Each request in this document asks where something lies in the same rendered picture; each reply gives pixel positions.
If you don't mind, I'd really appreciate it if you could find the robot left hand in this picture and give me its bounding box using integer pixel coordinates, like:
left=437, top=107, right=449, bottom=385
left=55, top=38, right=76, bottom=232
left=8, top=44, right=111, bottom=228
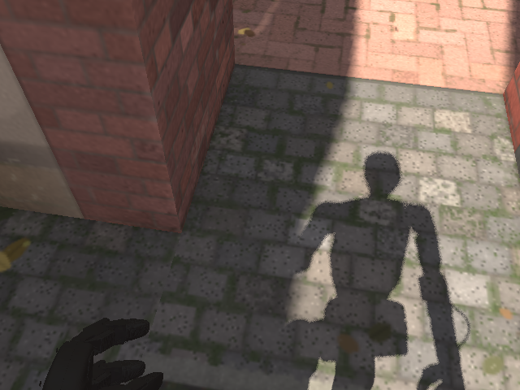
left=39, top=318, right=163, bottom=390

